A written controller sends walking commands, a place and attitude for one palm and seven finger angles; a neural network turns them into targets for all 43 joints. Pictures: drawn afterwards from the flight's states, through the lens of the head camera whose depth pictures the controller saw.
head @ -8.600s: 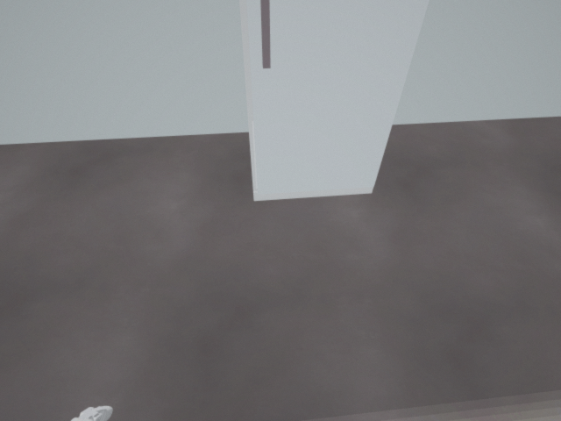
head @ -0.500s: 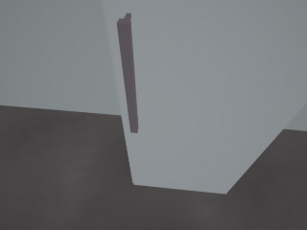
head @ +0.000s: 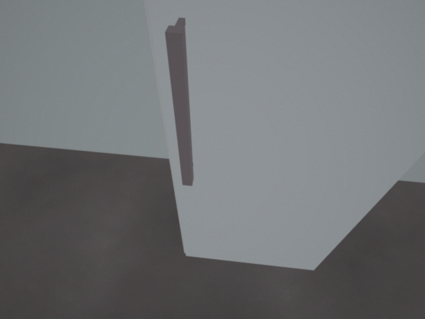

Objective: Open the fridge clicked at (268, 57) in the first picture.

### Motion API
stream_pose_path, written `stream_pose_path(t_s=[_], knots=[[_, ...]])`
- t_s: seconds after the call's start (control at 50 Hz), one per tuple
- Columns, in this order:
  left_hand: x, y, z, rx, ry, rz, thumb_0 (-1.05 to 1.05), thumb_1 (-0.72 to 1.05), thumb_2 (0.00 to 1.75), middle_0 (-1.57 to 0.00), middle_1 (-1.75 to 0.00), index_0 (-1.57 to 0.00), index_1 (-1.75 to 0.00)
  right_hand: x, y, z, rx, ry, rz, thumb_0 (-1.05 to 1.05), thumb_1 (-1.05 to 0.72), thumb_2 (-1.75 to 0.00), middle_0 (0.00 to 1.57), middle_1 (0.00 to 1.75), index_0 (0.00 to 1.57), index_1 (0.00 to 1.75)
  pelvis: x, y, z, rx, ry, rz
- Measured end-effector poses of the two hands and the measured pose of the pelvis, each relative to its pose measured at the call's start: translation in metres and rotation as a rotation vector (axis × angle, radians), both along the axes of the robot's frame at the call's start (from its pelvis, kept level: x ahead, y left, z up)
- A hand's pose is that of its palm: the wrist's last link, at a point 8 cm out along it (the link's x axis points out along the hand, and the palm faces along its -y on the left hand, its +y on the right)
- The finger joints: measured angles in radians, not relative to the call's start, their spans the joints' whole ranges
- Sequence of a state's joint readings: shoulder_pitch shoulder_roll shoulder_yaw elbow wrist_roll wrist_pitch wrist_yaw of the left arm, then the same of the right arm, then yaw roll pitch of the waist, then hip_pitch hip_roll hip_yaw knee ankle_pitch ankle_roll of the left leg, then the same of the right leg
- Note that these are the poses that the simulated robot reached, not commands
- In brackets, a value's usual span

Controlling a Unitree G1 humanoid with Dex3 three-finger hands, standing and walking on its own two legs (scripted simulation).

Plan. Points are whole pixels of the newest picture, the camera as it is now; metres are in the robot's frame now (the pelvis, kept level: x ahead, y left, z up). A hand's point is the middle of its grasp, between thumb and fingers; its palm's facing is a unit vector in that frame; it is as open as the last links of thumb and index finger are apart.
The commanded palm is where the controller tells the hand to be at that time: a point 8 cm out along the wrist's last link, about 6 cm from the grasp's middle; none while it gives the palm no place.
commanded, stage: look again from close up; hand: left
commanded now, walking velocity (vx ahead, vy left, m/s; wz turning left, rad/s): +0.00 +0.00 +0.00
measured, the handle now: (185, 119) +0.46 +0.09 +0.14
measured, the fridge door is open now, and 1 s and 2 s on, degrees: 0 0 0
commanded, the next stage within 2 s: raise the hand to about handle height in 0.80 s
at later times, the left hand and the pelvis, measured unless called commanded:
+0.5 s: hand out of the picture +0.08 +0.24 -0.16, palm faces -0.02 -0.94 -0.33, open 7.4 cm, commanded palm none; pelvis +0.00 +0.00 +0.00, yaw +0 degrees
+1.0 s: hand out of the picture +0.14 +0.24 -0.10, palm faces +0.22 -0.95 -0.24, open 7.4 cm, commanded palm +0.10 +0.29 -0.07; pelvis +0.00 -0.01 -0.01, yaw +1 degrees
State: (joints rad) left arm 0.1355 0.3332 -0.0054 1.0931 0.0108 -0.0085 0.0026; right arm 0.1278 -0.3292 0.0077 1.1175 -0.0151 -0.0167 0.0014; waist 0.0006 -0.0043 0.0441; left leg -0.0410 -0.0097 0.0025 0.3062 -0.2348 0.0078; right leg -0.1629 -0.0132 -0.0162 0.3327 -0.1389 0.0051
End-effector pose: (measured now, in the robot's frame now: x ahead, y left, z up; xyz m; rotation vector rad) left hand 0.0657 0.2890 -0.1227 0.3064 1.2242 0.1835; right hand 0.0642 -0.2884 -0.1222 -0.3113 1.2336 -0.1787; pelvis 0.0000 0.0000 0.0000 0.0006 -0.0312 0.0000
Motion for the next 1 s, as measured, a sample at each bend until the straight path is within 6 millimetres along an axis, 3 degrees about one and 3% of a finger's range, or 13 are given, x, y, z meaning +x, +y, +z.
stream_pose_path(t_s=[0.24, 0.66, 0.92, 0.94, 1.0], knots=[[0.006, 0.000, 0.001, 0.002, -0.014, 0.000, 0.00, 0.91, 0.90, -0.20, -0.30, -0.20, -0.29, 0.006, -0.002, 0.002, -0.005, -0.012, 0.003, 0.00, -0.91, -0.90, 0.20, 0.30, 0.20, 0.30, 0.002, -0.001, 0.000, 0.000, -0.004, 0.000], [0.001, -0.003, 0.000, -0.002, 0.004, 0.003, 0.00, 0.91, 0.90, -0.20, -0.30, -0.20, -0.29, -0.008, -0.005, 0.000, -0.004, 0.024, -0.007, 0.00, -0.91, -0.90, 0.20, 0.30, 0.20, 0.30, 0.002, -0.004, 0.001, -0.001, -0.001, 0.000], [0.003, -0.005, 0.000, 0.001, -0.007, -0.005, 0.00, 0.91, 0.90, -0.20, -0.30, -0.20, -0.29, -0.004, -0.006, 0.001, -0.007, 0.005, -0.006, 0.00, -0.91, -0.90, 0.20, 0.30, 0.20, 0.30, 0.001, -0.006, 0.000, 0.001, -0.005, 0.000], [0.010, -0.003, 0.006, -0.021, -0.077, 0.055, 0.00, 0.91, 0.90, -0.20, -0.30, -0.20, -0.30, -0.002, -0.005, 0.003, -0.011, -0.030, -0.003, 0.01, -0.91, -0.90, 0.20, 0.30, 0.20, 0.30, 0.000, -0.006, -0.001, 0.003, 0.000, 0.006], [0.049, -0.001, 0.048, -0.049, -0.451, 0.122, 0.01, 0.90, 0.90, -0.20, -0.31, -0.21, -0.30, 0.015, 0.005, 0.013, -0.011, -0.224, 0.017, 0.01, -0.91, -0.90, 0.20, 0.30, 0.20, 0.30, -0.003, -0.007, -0.005, 0.009, 0.019, 0.011]])
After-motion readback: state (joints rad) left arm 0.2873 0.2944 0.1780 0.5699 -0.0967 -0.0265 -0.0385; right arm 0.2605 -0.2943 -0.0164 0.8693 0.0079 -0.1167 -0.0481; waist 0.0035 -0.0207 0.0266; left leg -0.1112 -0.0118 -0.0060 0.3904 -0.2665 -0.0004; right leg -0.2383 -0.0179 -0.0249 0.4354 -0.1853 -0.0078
